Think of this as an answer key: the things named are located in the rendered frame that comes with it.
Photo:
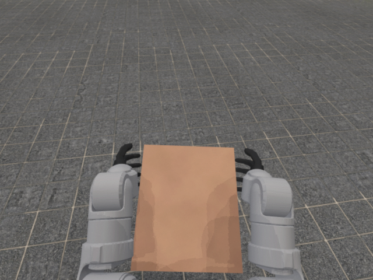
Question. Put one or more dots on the carton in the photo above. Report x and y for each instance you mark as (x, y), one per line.
(187, 217)

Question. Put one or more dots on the right robot forearm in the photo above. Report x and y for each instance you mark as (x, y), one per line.
(272, 247)

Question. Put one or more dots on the left robot forearm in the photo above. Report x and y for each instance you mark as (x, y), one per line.
(109, 241)

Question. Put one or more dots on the right robot hand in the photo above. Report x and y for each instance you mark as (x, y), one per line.
(255, 163)

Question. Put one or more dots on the left robot hand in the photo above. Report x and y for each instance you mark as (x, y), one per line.
(121, 158)

